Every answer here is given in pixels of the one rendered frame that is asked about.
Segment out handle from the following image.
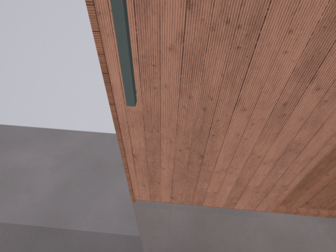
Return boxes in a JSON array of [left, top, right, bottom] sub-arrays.
[[110, 0, 137, 107]]

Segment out wardrobe door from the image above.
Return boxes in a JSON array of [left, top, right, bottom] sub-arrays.
[[94, 0, 336, 212], [277, 144, 336, 211]]

